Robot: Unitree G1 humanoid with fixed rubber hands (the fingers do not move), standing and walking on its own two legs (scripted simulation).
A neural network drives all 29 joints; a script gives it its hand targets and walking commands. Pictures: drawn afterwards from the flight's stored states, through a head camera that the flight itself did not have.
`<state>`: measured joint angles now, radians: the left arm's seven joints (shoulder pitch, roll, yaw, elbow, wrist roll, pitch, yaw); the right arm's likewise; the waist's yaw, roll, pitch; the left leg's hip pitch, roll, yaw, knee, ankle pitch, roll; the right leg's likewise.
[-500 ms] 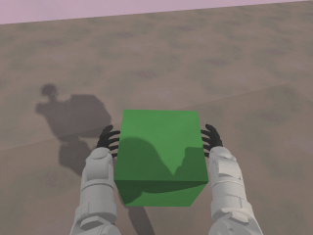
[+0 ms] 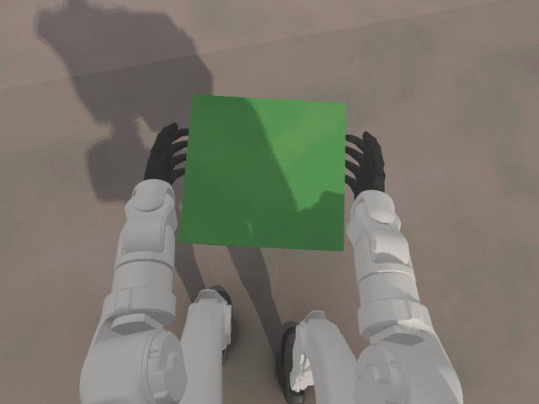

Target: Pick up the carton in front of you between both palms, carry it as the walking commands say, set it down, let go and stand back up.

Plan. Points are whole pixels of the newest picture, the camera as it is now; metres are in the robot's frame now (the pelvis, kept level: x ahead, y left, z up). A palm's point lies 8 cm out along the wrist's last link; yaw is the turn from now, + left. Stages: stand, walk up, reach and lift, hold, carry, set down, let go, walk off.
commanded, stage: set down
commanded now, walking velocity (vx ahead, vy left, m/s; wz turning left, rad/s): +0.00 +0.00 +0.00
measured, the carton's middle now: (265, 187) +0.44 +0.04 -0.14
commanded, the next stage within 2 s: none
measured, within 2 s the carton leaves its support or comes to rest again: rests again in 1.54 s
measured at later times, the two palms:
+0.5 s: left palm (164, 183) +0.46 +0.23 -0.23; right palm (318, 188) +0.47 -0.07 -0.22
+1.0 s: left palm (173, 188) +0.49 +0.25 -0.38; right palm (297, 194) +0.50 -0.05 -0.37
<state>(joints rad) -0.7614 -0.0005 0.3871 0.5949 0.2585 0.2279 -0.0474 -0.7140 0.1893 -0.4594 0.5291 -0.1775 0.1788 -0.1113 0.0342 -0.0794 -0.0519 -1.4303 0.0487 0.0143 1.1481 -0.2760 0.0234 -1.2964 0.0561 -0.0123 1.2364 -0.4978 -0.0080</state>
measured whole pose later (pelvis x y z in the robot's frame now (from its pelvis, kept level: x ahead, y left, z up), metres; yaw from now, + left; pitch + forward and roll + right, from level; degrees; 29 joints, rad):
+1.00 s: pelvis -0.03 +0.00 -0.22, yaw -3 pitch +43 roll -7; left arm -1.39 0.31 0.28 0.86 0.15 0.31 -0.03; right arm -1.30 0.02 -0.46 0.73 -0.06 0.23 -0.23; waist 0.08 -0.10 0.20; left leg -2.31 0.00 -0.08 1.93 -0.38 0.01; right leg -2.10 0.17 -0.03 2.04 -0.71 0.05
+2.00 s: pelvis -0.05 +0.00 -0.27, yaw -4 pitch +31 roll -3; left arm -1.58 0.46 0.30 1.12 0.10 0.23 -0.16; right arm -1.50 -0.09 -0.36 0.95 -0.02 0.20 -0.13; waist 0.10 -0.09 0.50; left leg -2.27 0.07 -0.04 2.10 -0.39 0.04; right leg -2.11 0.24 0.00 2.24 -0.70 0.07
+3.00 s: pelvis -0.04 +0.01 -0.18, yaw -3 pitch +41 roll -6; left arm -1.46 0.53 0.27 1.08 0.01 0.20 -0.10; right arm -1.36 -0.13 -0.31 0.83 0.03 0.25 -0.19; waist 0.04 -0.05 0.18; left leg -2.13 0.01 -0.05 1.77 -0.36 0.03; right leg -1.95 0.14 -0.02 1.87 -0.64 0.04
